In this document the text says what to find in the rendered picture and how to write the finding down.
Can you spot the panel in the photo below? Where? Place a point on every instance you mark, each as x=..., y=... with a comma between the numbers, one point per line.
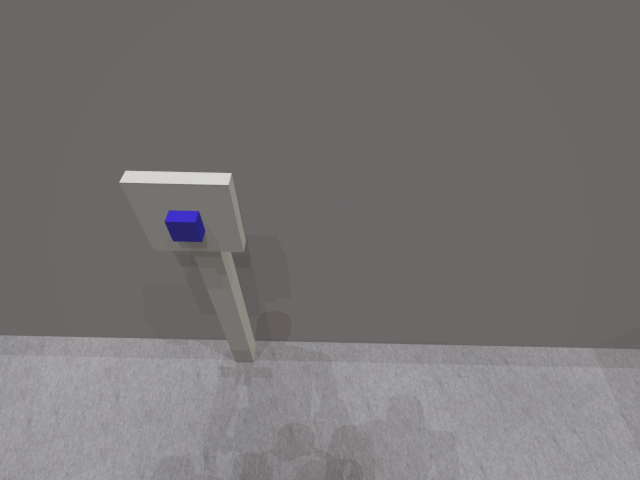
x=152, y=194

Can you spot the button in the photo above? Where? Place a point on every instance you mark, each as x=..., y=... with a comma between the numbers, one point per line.
x=185, y=226

